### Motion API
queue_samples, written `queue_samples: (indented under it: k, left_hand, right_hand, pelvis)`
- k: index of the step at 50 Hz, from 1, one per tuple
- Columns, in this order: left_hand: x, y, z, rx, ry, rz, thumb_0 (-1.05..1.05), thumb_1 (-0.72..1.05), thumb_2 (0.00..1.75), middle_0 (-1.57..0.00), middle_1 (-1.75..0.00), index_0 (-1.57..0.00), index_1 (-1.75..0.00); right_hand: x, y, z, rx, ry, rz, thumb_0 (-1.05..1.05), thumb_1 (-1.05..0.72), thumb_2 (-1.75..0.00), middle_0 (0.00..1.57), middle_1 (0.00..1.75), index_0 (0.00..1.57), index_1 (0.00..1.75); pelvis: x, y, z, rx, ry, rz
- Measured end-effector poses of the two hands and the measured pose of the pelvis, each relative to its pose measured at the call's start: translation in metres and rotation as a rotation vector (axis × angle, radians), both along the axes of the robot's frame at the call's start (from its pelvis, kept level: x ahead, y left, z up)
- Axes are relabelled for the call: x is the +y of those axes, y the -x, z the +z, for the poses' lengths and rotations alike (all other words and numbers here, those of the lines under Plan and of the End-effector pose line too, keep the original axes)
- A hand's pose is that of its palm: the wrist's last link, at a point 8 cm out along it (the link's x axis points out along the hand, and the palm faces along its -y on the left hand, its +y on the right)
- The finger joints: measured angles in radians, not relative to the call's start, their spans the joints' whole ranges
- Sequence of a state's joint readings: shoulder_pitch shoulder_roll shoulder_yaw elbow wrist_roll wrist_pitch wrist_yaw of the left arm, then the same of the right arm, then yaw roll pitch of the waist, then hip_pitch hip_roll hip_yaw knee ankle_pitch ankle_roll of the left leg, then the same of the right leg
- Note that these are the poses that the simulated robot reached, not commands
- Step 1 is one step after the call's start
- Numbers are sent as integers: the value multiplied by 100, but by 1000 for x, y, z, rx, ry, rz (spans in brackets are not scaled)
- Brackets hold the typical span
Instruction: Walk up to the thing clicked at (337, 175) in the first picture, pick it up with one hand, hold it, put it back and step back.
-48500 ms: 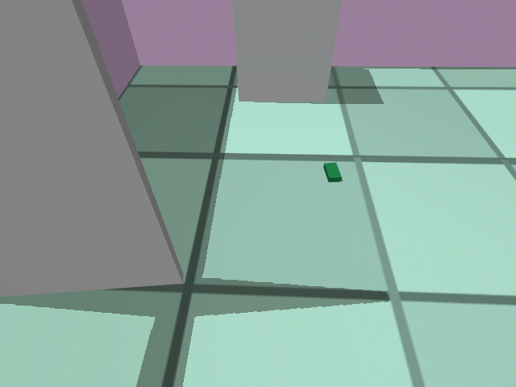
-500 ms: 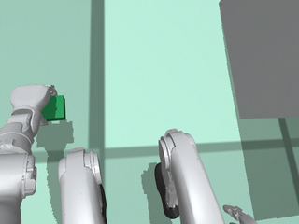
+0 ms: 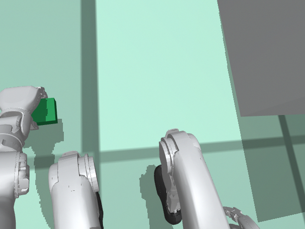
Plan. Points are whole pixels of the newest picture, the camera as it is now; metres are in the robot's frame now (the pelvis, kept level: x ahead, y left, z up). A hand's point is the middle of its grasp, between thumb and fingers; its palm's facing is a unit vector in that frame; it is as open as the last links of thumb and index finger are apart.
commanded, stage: lower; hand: left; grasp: from above
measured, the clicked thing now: (31, 113) +0.46 +0.27 -0.22
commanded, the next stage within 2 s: rest in 0.20 s
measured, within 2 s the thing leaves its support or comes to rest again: rests again in 1.20 s
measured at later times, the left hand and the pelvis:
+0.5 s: hand (38, 113) +0.46 +0.26 -0.24, palm faces -0.48 -0.06 -0.88, open 9.7 cm; pelvis +0.01 +0.00 -0.03, yaw -3 degrees
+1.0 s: hand (40, 115) +0.46 +0.26 -0.27, palm faces -0.46 -0.08 -0.88, open 9.7 cm; pelvis +0.00 +0.01 -0.04, yaw -5 degrees
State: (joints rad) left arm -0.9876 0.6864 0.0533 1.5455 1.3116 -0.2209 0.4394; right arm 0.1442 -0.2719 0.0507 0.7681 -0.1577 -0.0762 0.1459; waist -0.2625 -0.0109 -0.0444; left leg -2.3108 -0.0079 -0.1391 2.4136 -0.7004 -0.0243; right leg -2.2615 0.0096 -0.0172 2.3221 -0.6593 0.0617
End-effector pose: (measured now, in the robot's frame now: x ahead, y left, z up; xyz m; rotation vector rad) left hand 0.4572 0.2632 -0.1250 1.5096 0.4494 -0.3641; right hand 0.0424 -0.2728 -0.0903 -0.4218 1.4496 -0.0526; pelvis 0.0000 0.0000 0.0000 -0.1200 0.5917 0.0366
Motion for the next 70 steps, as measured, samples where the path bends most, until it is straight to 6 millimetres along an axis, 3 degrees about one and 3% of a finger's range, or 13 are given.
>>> queue_samples:
  k: [15,30,37,56,70]
  left_hand:
    - [-3,-3,-40,-23,23,-29,-1,6,40,-76,-41,-77,-39]
    - [-3,-15,-64,-24,38,30,-1,6,40,-76,-41,-77,-39]
    - [0,-11,-76,-9,48,28,-1,6,40,-76,-41,-78,-39]
    - [-5,-14,-89,-45,46,-19,-1,4,41,-78,-39,-79,-38]
    - [-2,-20,-96,-44,51,45,-1,4,40,-78,-38,-80,-37]
  right_hand:
    - [-3,13,-5,49,22,35,0,-91,-90,20,30,20,30]
    - [6,16,-12,67,-20,85,0,-90,-90,20,30,20,30]
    - [6,21,-7,87,-8,105,0,-90,-90,20,30,20,30]
    - [16,21,3,89,-17,178,0,-90,-90,20,30,20,30]
    - [22,17,6,81,-53,220,0,-91,-90,20,30,20,30]
  pelvis:
    - [0,-3,-20,-25,20,-14]
    - [2,-6,-31,-43,41,-30]
    - [4,-6,-34,-61,56,-36]
    - [10,-5,-37,-86,92,-50]
    - [12,-4,-36,-92,105,-52]
